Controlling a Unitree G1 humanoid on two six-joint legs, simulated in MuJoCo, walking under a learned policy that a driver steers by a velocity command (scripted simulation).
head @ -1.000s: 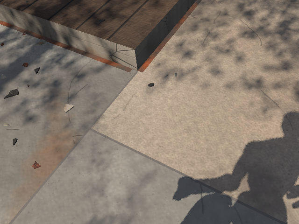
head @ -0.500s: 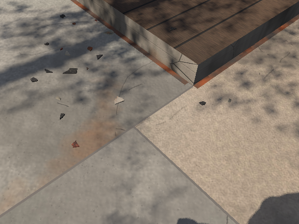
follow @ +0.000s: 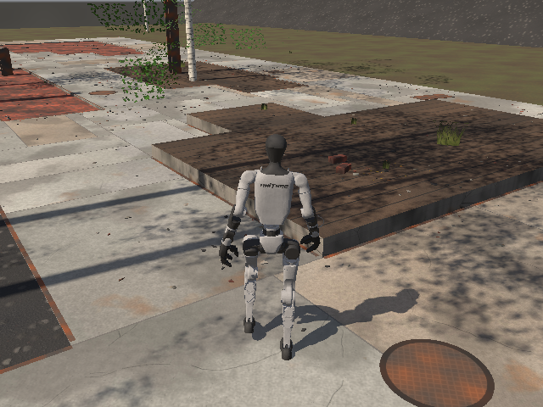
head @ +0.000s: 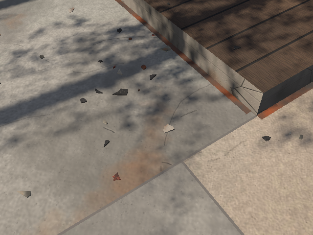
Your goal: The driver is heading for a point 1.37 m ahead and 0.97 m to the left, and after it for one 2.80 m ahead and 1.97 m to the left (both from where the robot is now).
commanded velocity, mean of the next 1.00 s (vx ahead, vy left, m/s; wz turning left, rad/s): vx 0.09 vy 0.00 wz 0.46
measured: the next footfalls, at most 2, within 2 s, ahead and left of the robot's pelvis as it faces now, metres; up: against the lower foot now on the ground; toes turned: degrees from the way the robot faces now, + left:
left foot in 0.16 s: +0.25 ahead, +0.09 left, +0.00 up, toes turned +3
right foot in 0.78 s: +0.26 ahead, -0.08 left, +0.00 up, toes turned +27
